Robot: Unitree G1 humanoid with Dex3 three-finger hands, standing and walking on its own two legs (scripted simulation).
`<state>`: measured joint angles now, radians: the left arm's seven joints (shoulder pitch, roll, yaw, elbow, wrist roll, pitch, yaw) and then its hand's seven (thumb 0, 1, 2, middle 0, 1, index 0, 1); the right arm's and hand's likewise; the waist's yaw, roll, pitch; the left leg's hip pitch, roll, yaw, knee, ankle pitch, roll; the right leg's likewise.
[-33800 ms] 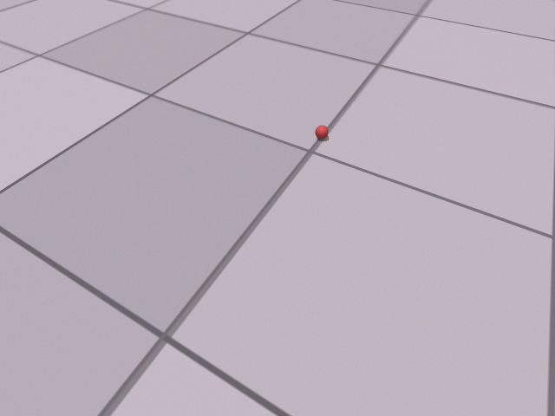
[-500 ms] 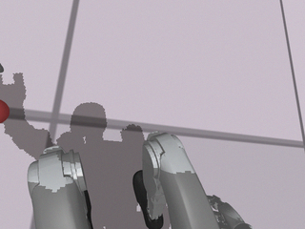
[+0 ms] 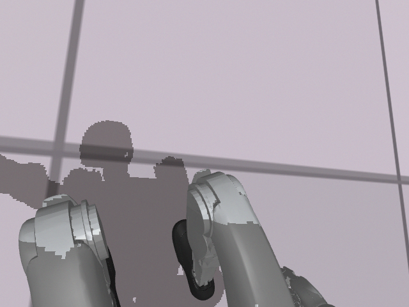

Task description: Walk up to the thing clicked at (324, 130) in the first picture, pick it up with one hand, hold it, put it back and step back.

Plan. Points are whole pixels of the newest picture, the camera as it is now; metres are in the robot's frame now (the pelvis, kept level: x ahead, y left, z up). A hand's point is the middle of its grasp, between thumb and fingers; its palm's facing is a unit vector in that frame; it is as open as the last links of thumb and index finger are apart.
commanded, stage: rest palm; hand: left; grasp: from above
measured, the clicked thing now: out of the picture +0.44 +0.38 -0.28
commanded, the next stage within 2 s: close in 1.40 s
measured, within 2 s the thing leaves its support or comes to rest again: neither
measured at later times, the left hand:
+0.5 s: hand out of the picture +0.43 +0.37 -0.23, palm faces -0.42 -0.16 -0.89, open 14.2 cm
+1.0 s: hand out of the picture +0.42 +0.36 -0.25, palm faces -0.44 -0.18 -0.88, open 14.1 cm
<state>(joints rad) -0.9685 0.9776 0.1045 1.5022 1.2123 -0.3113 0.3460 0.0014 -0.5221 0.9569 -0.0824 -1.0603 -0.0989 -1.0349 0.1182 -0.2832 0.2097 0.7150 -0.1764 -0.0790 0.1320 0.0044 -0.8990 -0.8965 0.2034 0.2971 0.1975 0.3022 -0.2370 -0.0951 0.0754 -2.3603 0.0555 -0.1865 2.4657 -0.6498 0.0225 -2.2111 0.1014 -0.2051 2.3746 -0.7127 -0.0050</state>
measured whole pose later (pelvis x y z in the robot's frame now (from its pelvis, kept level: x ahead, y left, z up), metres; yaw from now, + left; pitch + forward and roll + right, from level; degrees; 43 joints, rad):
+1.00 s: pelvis +0.00 +0.01 -0.01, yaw -4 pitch +26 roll -15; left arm -0.96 1.07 0.16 1.66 1.26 -0.31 0.56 0.00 -0.50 0.95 -0.08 -1.03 -0.08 -1.01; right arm 0.03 -0.32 0.31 0.66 -0.25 -0.18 0.20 0.00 -0.90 -0.90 0.20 0.30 0.20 0.30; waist -0.29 -0.17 0.15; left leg -2.35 0.07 -0.26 2.54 -0.69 0.02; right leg -2.19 0.13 -0.26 2.39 -0.71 0.01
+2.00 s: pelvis +0.00 +0.01 -0.01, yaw -4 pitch +25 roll -15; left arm -0.97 1.08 0.12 1.67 1.24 -0.29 0.56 0.00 -0.20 0.74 -0.25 -0.95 -0.29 -0.90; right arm 0.02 -0.33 0.33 0.66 -0.25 -0.20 0.21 0.00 -0.89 -0.90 0.20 0.30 0.20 0.30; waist -0.29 -0.18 0.17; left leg -2.35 0.07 -0.27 2.55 -0.68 0.02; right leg -2.19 0.14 -0.27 2.39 -0.70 0.01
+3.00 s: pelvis +0.00 +0.01 -0.01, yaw -5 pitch +25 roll -15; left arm -0.95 1.08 0.15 1.64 1.23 -0.30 0.55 -0.04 0.13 0.39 -0.57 -0.63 -0.74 -0.60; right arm 0.03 -0.33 0.33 0.65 -0.25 -0.21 0.22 0.00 -0.89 -0.90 0.20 0.30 0.20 0.30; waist -0.29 -0.18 0.17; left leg -2.35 0.07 -0.28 2.55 -0.69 0.02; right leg -2.19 0.14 -0.27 2.39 -0.70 0.01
